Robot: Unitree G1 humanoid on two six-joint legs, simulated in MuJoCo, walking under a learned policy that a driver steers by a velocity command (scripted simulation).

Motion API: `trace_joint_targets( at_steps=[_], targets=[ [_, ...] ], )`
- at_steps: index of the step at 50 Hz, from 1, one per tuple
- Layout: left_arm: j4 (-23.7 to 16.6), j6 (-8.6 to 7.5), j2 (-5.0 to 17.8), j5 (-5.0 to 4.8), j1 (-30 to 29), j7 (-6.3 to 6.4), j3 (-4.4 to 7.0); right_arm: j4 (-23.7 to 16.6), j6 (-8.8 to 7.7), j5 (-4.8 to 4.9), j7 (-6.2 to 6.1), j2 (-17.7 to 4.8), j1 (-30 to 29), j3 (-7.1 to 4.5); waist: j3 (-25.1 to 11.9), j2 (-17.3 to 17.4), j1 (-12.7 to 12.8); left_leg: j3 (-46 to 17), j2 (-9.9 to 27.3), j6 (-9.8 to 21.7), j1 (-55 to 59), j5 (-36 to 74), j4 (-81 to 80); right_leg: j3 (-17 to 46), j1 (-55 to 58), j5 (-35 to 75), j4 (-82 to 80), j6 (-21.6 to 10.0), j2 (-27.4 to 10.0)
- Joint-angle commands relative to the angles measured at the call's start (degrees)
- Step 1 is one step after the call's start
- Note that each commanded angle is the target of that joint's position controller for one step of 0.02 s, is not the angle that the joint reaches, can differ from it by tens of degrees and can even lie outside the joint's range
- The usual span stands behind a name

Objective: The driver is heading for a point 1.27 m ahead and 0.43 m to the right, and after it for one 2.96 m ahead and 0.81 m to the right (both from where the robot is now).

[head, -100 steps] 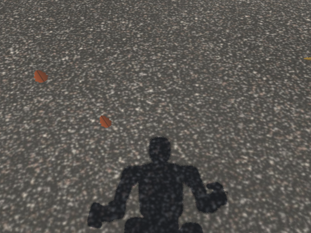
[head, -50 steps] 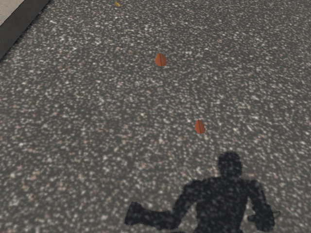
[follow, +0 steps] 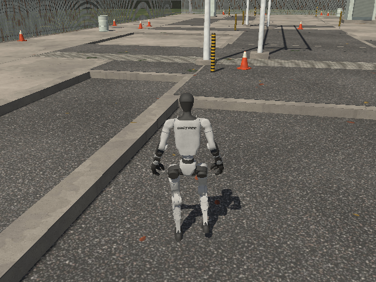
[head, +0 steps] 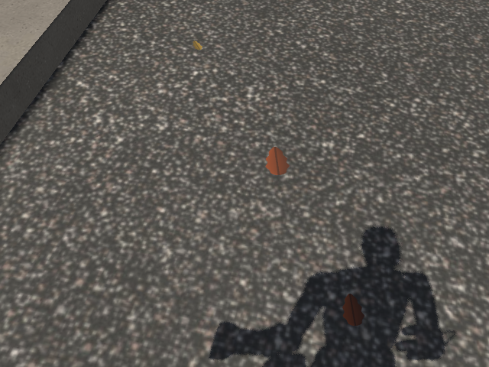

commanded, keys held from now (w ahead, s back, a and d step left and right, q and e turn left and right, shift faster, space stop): e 0.80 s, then no key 0.08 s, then w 0.12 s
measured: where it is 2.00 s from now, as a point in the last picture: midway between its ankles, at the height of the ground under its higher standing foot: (342, 331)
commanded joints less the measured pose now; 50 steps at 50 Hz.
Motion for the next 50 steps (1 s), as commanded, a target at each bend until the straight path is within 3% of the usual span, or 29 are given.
trace_joint_targets(
  at_steps=[1, 4, 8, 11, 12, 13, 14, 15, 16, 17, 18, 19, 21, 25, 31, 34, 35, 36, 37, 38, 39, 40, 41, 44, 47, 50],
  targets=[
    [-2.2, 0.95, 2.1, 0.59, 5.9, 0.20, 0.57, -3.2, -0.84, -0.05, -1.18, -8.2, -5.6, -2.04, -6.1, 7.7, 3.1, -3.3, 15.3, 9.0, 0.0, 36.2, -6.7, 0.2, 5.1, 8.7, -6.9, 1.0, -1.5],
    [-4.5, 0.82, 1.9, 0.35, 0.7, -0.86, 0.55, -2.1, 0.64, 0.13, -2.41, -9.2, -4.7, -2.24, -6.2, 7.0, 0.7, -0.5, 15.5, 8.3, 3.0, 32.6, -6.7, -1.3, 5.4, 15.9, -14.9, 0.6, -1.3],
    [-7.7, 1.37, 3.1, 0.46, -3.0, -2.15, 1.38, -0.6, 2.85, 1.07, -2.93, -10.8, -3.6, -2.85, -5.5, 6.3, -0.6, -0.5, 18.2, 7.8, 8.8, 28.4, -3.0, -2.6, 3.5, 12.0, -20.1, -0.9, -0.9],
    [-9.6, 1.85, 3.8, 0.49, -2.8, -2.99, 2.14, -0.5, 4.34, 2.30, -3.41, -11.3, -4.4, -3.27, -5.2, 6.9, 0.1, -0.7, 19.4, 6.0, 10.7, 28.1, 3.9, -4.6, 4.7, 6.3, -24.2, -3.2, 0.7],
    [-9.4, 1.71, 4.1, 0.47, -0.6, -3.04, 2.57, -0.6, 4.70, 2.70, -3.69, -11.0, -5.0, -3.25, -6.1, 6.2, 1.6, 0.8, 17.9, 4.3, 10.1, 29.6, 9.0, -5.9, 8.8, 9.4, -29.0, -4.6, 2.3],
    [-8.8, 1.48, 6.7, 0.74, 3.5, -2.49, 3.76, -0.1, 4.73, 2.38, -3.79, -10.0, -2.6, -3.06, -8.9, 2.8, 3.0, 3.0, 14.0, 1.1, 7.5, 27.6, 17.9, -4.3, 17.0, 21.0, -34.2, -6.8, 3.3],
    [-9.3, 1.59, 13.6, 1.19, 7.2, -1.19, 5.59, -1.8, 4.16, 0.14, -3.61, -8.1, -1.5, -2.30, -13.4, -9.2, 3.0, 5.5, 7.7, -3.7, -5.1, 8.4, 34.3, 11.5, 30.0, 49.6, -33.2, -12.6, -7.5],
    [-10.5, 1.59, 15.3, 2.27, 7.6, -1.05, 5.47, -3.5, 3.90, -1.10, -2.95, -5.6, -1.2, -1.14, -19.5, -15.3, 2.1, -0.6, -1.9, -6.7, -20.7, -32.0, 48.7, 30.3, 40.0, 55.0, -35.2, -24.9, -18.3],
    [-11.2, 1.39, 10.6, 1.84, 6.6, -1.35, 4.27, -2.4, 4.06, 0.13, -2.23, -8.4, -3.3, -1.83, -21.8, -6.1, 4.2, -9.6, 1.0, -6.1, -21.7, -31.2, 53.5, 27.5, 38.3, 46.4, -36.7, -23.8, -16.6],
    [-11.8, 1.14, 9.2, 1.31, 2.8, -1.33, 3.88, -3.0, 4.40, 1.61, -2.10, -8.8, -5.1, -2.09, -16.6, -3.2, 2.9, -9.4, 2.5, -5.6, -23.8, -26.9, 53.6, 21.9, 33.6, 39.8, -37.4, -20.9, -14.0],
    [-11.9, 1.37, 8.2, 0.43, 0.3, -1.11, 3.71, -2.4, 4.81, 1.35, -2.59, -8.4, -5.6, -2.18, -13.2, 0.8, 1.8, -9.2, 3.9, -5.9, -24.3, -23.0, 50.4, 18.7, 29.5, 32.1, -38.5, -18.0, -11.1],
    [-12.3, 1.83, 7.6, -0.02, -1.8, -0.71, 3.47, -2.6, 5.27, 0.79, -3.16, -9.0, -6.3, -2.50, -11.0, 0.4, 0.9, -9.2, 4.7, -6.4, -23.0, -19.7, 46.6, 16.9, 25.3, 26.7, -39.8, -16.4, -9.2],
    [-13.2, 2.48, 7.8, 0.95, -3.5, -0.16, 3.51, -2.4, 5.68, 0.86, -3.33, -7.8, -4.9, -2.39, -10.5, -3.5, -0.6, -8.1, 3.2, -7.6, -17.9, -15.9, 42.6, 14.8, 19.8, 24.2, -41.0, -15.6, -6.0],
    [-13.2, 2.94, 8.8, 0.82, -2.1, 1.05, 4.15, -2.4, 5.47, 1.04, -3.70, -6.3, -5.7, -1.86, -11.9, -4.5, 0.6, -9.0, 2.3, -9.2, -15.4, -13.4, 32.2, 16.1, 20.2, 19.5, -40.4, -15.5, -5.1],
    [-13.9, 4.10, 8.9, 0.78, -2.8, 1.04, 4.39, -2.9, 4.37, 1.61, -2.69, -7.3, -6.4, -2.27, -10.7, -7.3, 1.8, -9.8, 1.0, -8.0, -10.3, -12.9, 20.6, 23.1, 19.3, 10.2, -40.0, -14.2, -4.4],
    [-14.3, 4.84, 8.4, -0.26, -4.4, 1.21, 4.22, -1.7, 3.43, 1.67, -1.90, -7.5, -2.0, -2.84, -10.2, -7.0, -0.8, -8.2, 1.0, -5.6, -2.1, -5.5, 5.6, 24.1, 17.6, 10.9, -36.6, -11.5, -2.0],
    [-14.3, 4.93, 6.9, -0.39, -3.1, 1.31, 3.81, -1.4, 3.43, 1.05, -2.03, -10.1, -0.1, -3.67, -10.5, -3.6, -0.8, -11.9, 6.6, -3.4, 3.7, -2.8, 1.2, 21.5, 13.2, 5.1, -32.5, -8.7, 0.9],
    [-15.1, 4.80, 4.0, -0.05, -0.8, 1.08, 3.10, -1.9, 3.99, -0.14, -2.45, -15.7, -1.4, -4.82, -9.2, 11.9, 2.4, -25.3, 19.4, 3.1, 7.8, 2.3, -1.6, 10.9, 2.9, -9.7, -20.6, -4.8, 9.3],
    [-15.7, 4.05, 7.6, 0.33, -1.9, 1.01, 4.26, -2.6, 3.98, -1.84, -2.29, -14.9, -2.5, -4.71, -6.9, 19.0, 1.1, -34.6, 26.4, 10.8, 2.9, 7.6, -4.3, 5.5, -2.4, -17.7, -7.1, -2.0, 11.6],
    [-14.3, 3.89, 10.7, 0.47, -0.7, 0.87, 5.42, -4.4, 3.74, -1.63, -2.63, -11.8, -6.0, -3.76, -6.2, 13.7, 2.1, -30.6, 25.3, 10.8, 1.7, 8.9, -3.4, 6.9, -1.8, -14.4, 1.6, -0.9, 8.7],
    [-12.8, 4.31, 10.6, 0.22, 0.6, 0.83, 5.72, -4.9, 3.79, -0.66, -3.00, -9.5, -8.7, -3.21, -5.6, 10.9, 3.2, -24.4, 21.4, 8.1, 1.4, 9.0, -2.1, 6.0, -1.7, -10.9, 4.9, 0.0, 8.3],
    [-11.6, 4.95, 9.1, 0.32, 1.8, 1.05, 5.48, -5.3, 3.87, 0.32, -3.31, -8.4, -9.6, -2.85, -5.2, 10.1, 3.1, -20.2, 18.7, 6.3, 2.8, 8.6, -1.2, 5.3, -2.7, -8.0, 8.0, 1.1, 8.0],
    [-11.4, 5.34, 7.4, 0.39, 1.8, 1.02, 4.96, -5.2, 3.99, 0.87, -3.52, -7.8, -8.9, -2.51, -4.7, 10.1, 2.3, -18.3, 17.8, 6.5, 3.4, 11.0, -0.8, 5.1, -3.3, -6.6, 10.5, 2.0, 7.9],
    [-13.0, 5.13, 4.3, -0.29, -2.2, 0.89, 3.61, -4.3, 4.81, 0.48, -3.84, -8.3, -4.9, -2.46, -4.9, 11.3, -0.3, -14.1, 16.2, 8.0, 7.4, 15.1, -0.6, 2.2, -3.2, -5.2, 4.6, 3.4, 7.4],
    [-14.2, 4.65, 2.5, 0.10, -5.3, 0.29, 2.20, -3.3, 5.01, 1.34, -3.68, -10.3, -1.1, -3.07, -6.5, 13.5, -3.2, -15.4, 16.9, 8.1, 10.2, -7.1, -4.3, -0.7, 0.4, -5.4, -8.0, 3.0, 4.8],
    [-13.9, 3.60, 2.5, 0.00, -5.6, -0.54, 1.58, -2.7, 4.60, 1.87, -2.78, -12.2, -0.7, -3.40, -3.9, 14.8, -3.4, -15.6, 17.5, 8.0, 4.3, -15.0, -7.1, -4.8, 9.6, -8.5, -19.6, 0.7, 4.6]
  ],
)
